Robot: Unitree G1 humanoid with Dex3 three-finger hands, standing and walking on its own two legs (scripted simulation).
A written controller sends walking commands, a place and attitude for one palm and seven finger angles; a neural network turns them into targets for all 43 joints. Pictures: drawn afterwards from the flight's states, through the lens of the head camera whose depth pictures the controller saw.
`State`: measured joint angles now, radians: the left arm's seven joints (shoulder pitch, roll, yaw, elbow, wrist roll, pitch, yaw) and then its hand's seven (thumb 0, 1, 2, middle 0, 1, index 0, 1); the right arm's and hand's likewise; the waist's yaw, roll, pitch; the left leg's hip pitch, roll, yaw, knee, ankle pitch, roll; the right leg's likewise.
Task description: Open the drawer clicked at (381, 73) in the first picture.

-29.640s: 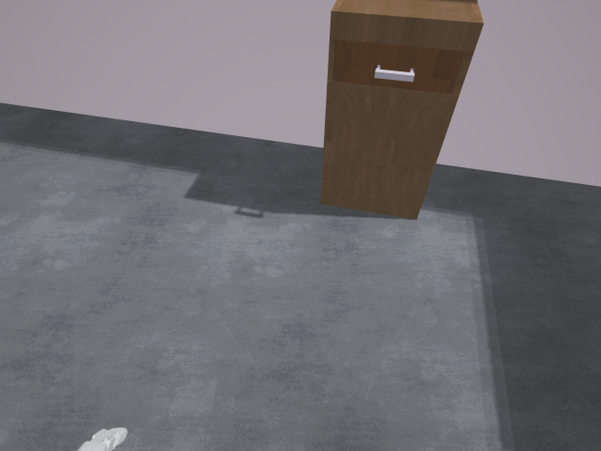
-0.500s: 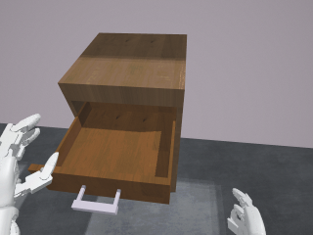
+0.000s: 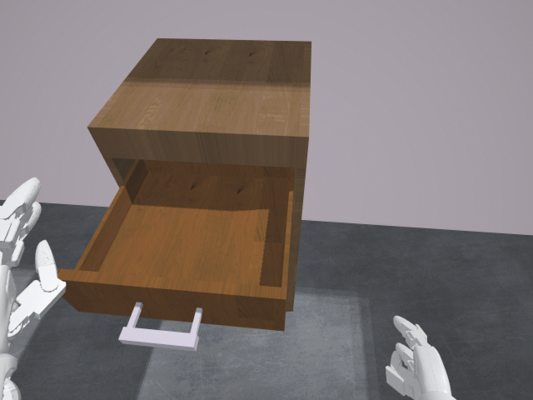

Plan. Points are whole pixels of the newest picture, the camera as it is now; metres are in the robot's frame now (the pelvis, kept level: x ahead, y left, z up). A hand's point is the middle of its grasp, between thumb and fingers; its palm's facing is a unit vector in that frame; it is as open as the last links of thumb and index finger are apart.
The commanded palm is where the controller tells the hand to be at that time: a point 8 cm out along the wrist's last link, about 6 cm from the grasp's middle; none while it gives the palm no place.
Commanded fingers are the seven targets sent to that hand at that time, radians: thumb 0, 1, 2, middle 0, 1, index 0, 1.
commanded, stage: step back with the hand held close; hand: left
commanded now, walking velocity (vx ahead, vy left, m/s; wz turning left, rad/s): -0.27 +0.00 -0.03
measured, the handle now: (163, 325) +0.25 +0.21 -0.08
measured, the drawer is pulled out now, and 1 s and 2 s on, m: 0.30 0.30 0.30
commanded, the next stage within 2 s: stop stepping back and stand still in 1.24 s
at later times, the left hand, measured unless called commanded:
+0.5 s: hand (24, 351) +0.13 +0.24 +0.16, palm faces +0.37 -0.81 -0.45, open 7.4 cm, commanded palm +0.07 +0.29 +0.17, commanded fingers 0.00 0.90 0.90 -0.20 -0.30 -0.20 -0.30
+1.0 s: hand out of the picture +0.09 +0.20 +0.16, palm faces +0.26 -0.84 -0.47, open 7.4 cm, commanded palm +0.02 +0.27 +0.17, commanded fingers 0.00 0.90 0.90 -0.20 -0.30 -0.20 -0.30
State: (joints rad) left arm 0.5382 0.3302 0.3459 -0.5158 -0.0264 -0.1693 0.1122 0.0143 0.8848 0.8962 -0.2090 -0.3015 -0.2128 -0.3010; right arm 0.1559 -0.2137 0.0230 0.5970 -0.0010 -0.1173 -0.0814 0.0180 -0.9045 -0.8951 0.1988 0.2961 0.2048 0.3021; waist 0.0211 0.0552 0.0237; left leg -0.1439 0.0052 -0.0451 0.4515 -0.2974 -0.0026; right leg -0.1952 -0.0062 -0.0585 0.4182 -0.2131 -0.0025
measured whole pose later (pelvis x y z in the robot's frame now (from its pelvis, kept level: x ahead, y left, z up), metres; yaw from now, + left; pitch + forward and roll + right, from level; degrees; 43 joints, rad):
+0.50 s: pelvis -0.06 +0.01 -0.01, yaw +0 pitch +1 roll +0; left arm 0.62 0.37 0.37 -0.62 -0.03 -0.21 0.14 0.01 0.89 0.90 -0.21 -0.30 -0.21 -0.30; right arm 0.16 -0.19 0.01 0.54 0.01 -0.09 -0.08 0.02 -0.90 -0.89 0.20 0.30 0.21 0.30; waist 0.01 -0.02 0.02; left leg -0.34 -0.02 -0.04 0.58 -0.27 0.01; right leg -0.39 -0.03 -0.05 0.54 -0.18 0.01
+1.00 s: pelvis -0.12 -0.01 -0.01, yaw -1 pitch +3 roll -1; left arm 0.61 0.39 0.34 -0.64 -0.05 -0.22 0.12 0.02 0.89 0.90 -0.21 -0.30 -0.21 -0.30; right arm 0.12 -0.18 0.01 0.61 0.02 -0.13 -0.06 0.02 -0.90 -0.89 0.20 0.30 0.21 0.30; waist -0.01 0.01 0.05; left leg -0.49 0.02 -0.04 0.71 -0.28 -0.01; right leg -0.27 0.05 -0.03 0.51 -0.29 -0.04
